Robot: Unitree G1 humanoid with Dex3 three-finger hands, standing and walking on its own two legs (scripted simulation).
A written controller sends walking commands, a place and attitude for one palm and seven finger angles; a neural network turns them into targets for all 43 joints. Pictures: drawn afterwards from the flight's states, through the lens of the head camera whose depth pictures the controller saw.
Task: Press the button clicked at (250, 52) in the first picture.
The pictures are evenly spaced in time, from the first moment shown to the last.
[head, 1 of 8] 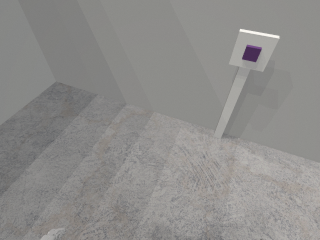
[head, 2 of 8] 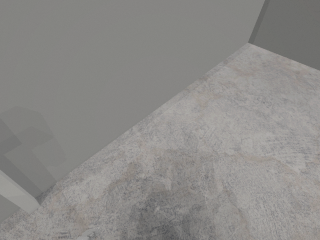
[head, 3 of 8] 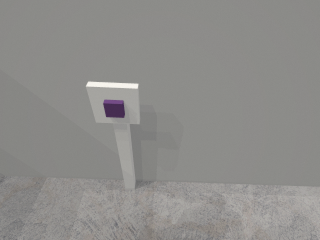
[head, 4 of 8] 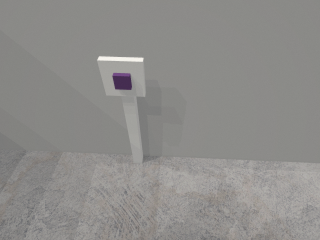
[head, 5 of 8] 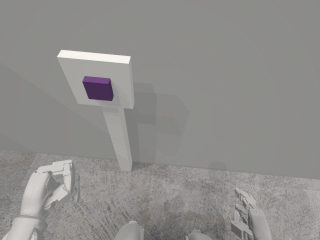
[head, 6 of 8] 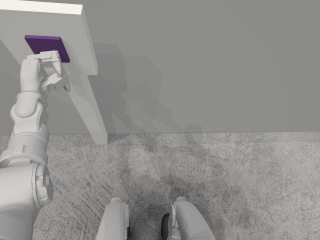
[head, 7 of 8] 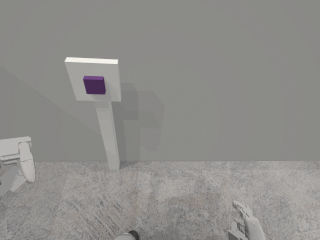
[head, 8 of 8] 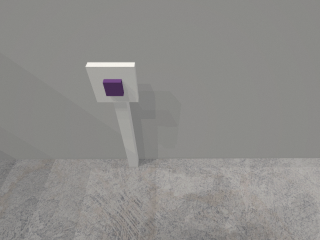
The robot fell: no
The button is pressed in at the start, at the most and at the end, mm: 0 13 0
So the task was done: yes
